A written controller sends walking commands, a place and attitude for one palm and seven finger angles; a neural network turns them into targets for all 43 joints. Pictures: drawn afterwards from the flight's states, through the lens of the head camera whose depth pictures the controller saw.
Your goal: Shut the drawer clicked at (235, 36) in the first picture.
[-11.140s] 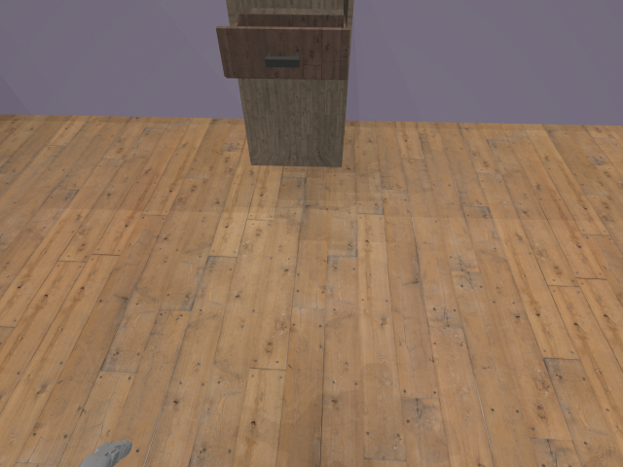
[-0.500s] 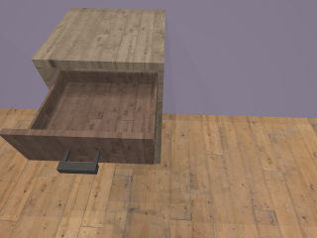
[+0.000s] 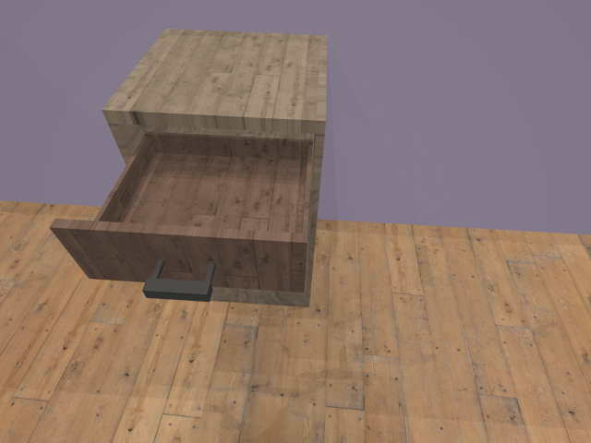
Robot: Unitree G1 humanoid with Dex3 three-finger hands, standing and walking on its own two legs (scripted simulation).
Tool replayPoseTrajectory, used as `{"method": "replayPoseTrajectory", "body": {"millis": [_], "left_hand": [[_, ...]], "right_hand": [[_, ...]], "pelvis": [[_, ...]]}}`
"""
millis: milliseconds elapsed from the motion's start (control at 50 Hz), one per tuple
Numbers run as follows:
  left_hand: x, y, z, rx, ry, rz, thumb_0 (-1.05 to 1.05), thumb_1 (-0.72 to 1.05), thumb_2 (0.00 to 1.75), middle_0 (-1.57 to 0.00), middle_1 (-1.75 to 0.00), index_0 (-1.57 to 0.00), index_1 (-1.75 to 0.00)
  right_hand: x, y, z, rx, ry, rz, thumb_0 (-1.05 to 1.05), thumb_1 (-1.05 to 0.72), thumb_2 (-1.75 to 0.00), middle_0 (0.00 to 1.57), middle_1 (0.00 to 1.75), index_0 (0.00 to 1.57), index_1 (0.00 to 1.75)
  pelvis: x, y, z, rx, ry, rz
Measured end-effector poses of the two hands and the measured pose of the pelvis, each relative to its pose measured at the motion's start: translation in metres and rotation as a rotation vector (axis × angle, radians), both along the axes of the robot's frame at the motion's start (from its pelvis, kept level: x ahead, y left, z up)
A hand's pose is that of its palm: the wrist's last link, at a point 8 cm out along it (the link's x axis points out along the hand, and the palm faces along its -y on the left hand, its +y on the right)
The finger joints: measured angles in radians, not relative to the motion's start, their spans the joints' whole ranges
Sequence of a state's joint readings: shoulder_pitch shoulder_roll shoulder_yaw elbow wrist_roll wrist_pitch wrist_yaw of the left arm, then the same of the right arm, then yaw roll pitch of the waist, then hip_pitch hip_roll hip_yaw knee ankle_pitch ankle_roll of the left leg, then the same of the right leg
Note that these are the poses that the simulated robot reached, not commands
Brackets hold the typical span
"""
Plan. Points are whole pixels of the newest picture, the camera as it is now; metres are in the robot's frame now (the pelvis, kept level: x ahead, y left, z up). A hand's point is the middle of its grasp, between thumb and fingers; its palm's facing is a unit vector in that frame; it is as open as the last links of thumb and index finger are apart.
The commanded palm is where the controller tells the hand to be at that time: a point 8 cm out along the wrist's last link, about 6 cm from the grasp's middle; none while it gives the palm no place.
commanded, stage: come to a stop and stand still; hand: left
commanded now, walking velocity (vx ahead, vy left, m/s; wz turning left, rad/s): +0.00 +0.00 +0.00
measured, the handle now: (182, 278) +0.38 +0.23 -0.07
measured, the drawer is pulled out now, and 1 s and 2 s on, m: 0.30 0.30 0.30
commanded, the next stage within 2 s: look again from close up in 0.06 s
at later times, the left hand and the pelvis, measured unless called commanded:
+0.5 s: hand out of the picture +0.01 +0.14 -0.17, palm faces +0.02 -0.99 -0.16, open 7.4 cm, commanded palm none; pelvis +0.03 -0.01 +0.00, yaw +0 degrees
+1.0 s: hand out of the picture +0.06 +0.15 -0.17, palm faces +0.04 -0.98 -0.19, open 7.4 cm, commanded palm none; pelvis +0.06 -0.02 +0.00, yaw +0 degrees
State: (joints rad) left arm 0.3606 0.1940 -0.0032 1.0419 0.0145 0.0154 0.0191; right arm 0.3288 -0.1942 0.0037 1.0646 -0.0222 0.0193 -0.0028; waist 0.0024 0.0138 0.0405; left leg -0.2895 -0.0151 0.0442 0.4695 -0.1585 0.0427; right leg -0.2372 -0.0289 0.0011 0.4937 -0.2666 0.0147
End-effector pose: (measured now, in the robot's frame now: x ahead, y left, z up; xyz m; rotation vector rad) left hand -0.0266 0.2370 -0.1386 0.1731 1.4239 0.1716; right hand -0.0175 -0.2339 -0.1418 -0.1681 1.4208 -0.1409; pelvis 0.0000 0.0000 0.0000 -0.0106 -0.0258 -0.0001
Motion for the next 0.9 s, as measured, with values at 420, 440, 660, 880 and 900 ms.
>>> {"method": "replayPoseTrajectory", "body": {"millis": [420,440,660,880,900], "left_hand": [[0.026,-0.041,-0.005,-0.067,-0.014,0.002,0.00,0.90,0.90,-0.20,-0.30,-0.20,-0.30],[0.029,-0.042,-0.005,-0.066,-0.016,0.001,0.00,0.90,0.90,-0.20,-0.30,-0.20,-0.30],[0.059,-0.046,-0.005,-0.052,-0.033,-0.009,0.00,0.90,0.90,-0.20,-0.30,-0.20,-0.30],[0.077,-0.046,-0.003,-0.038,-0.048,-0.013,0.00,0.91,0.90,-0.20,-0.30,-0.20,-0.30],[0.077,-0.046,-0.003,-0.037,-0.049,-0.012,0.00,0.90,0.90,-0.20,-0.30,-0.20,-0.30]], "right_hand": [[0.031,0.012,-0.003,0.045,-0.025,-0.015,0.01,-0.92,-0.90,0.20,0.30,0.20,0.30],[0.033,0.011,-0.003,0.044,-0.025,-0.015,0.01,-0.92,-0.90,0.20,0.30,0.20,0.30],[0.054,-0.001,-0.002,0.030,-0.029,-0.017,0.01,-0.92,-0.90,0.20,0.30,0.20,0.30],[0.070,-0.010,-0.002,0.024,-0.032,-0.007,0.01,-0.92,-0.90,0.20,0.30,0.20,0.30],[0.072,-0.011,-0.002,0.025,-0.032,-0.006,0.01,-0.91,-0.90,0.20,0.30,0.20,0.30]], "pelvis": [[0.023,-0.008,0.003,0.017,0.020,-0.006],[0.025,-0.009,0.003,0.017,0.021,-0.006],[0.043,-0.019,0.003,0.020,0.016,-0.011],[0.055,-0.025,0.004,0.021,0.012,-0.010],[0.056,-0.025,0.003,0.021,0.012,-0.010]]}}
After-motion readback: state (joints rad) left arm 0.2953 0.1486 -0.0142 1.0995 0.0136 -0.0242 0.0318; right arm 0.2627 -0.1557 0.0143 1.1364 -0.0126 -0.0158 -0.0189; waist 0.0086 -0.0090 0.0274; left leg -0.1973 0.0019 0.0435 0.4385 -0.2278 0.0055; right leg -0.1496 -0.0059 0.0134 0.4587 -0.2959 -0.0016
